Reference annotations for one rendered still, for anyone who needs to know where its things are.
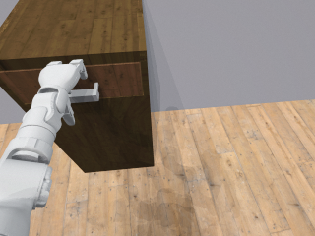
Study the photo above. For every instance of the left robot upper arm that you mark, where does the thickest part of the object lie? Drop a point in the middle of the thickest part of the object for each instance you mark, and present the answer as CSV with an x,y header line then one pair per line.
x,y
24,186

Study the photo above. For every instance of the drawer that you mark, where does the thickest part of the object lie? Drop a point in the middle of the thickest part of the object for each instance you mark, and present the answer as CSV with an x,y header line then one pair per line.
x,y
114,79

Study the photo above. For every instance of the robot left forearm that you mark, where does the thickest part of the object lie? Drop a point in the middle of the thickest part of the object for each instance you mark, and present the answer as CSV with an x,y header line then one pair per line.
x,y
37,133

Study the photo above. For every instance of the left robot hand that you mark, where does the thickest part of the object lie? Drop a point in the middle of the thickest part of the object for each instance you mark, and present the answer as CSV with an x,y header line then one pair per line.
x,y
65,76

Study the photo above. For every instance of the cabinet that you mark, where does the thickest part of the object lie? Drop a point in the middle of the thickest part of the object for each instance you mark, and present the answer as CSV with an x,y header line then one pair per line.
x,y
113,133

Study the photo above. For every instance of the handle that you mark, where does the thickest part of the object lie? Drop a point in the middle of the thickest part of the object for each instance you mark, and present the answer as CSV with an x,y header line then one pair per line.
x,y
84,95

